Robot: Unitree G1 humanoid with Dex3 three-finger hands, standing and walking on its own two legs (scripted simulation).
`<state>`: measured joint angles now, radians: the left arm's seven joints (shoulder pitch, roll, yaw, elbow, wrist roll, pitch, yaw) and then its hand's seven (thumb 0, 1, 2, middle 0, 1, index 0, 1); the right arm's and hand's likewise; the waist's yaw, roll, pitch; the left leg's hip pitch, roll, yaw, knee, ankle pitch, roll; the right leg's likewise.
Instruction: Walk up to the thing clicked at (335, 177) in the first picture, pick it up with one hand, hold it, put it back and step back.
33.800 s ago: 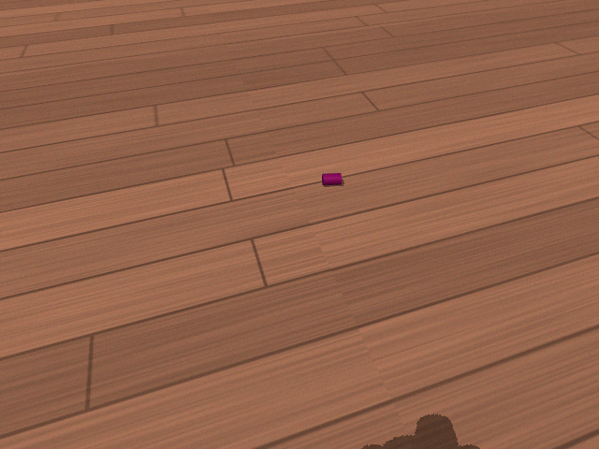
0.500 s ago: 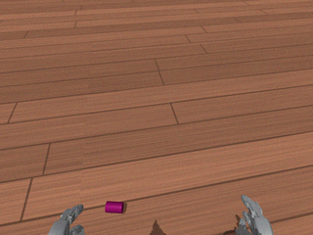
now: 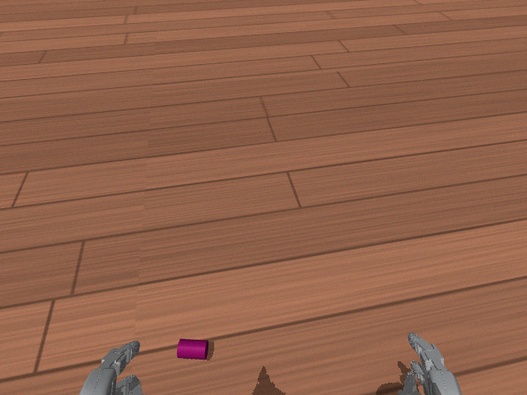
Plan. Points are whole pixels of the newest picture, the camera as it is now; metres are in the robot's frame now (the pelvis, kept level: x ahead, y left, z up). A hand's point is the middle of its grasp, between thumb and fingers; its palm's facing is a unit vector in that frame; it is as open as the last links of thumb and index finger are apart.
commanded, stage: home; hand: left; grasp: from above
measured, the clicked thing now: (193, 349) +0.45 +0.24 -0.68
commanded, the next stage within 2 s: stand in 0.32 s
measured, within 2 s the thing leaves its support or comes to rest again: neither
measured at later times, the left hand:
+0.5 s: hand out of the picture +0.16 +0.19 -0.07, palm faces +0.01 -0.96 -0.29, open 7.4 cm
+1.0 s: hand out of the picture +0.03 +0.23 -0.11, palm faces +0.02 -0.95 -0.32, open 7.4 cm
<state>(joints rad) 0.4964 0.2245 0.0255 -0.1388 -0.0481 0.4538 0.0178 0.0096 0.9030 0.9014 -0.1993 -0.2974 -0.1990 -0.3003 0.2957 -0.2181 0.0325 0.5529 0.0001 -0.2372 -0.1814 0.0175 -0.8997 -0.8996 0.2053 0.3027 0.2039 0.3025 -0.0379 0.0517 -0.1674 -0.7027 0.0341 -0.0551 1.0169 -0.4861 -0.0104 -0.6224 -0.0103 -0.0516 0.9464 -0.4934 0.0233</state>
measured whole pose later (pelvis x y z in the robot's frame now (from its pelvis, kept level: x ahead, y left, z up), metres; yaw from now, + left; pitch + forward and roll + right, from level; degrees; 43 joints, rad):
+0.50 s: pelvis -0.01 +0.00 +0.01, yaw +0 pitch +5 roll -1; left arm 0.33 0.25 0.00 0.19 0.03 0.22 0.03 0.01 0.90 0.90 -0.20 -0.30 -0.20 -0.30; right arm 0.21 -0.24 0.02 0.68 -0.09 -0.13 -0.10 0.01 -0.90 -0.90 0.20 0.30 0.20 0.30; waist 0.01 0.02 -0.05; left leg -0.59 0.02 -0.03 0.96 -0.45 0.00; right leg -0.53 -0.02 -0.03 0.92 -0.48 0.02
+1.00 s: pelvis -0.01 +0.01 +0.06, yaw +0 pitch -3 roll +0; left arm 0.22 0.27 0.03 1.05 0.03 0.02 0.03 0.01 0.90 0.90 -0.20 -0.30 -0.20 -0.30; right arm 0.19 -0.28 -0.03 1.05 -0.04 0.00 -0.02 0.01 -0.90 -0.90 0.20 0.30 0.20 0.30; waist 0.02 0.01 0.06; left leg -0.19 0.00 0.00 0.49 -0.24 0.00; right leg -0.15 -0.05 -0.02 0.48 -0.27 0.04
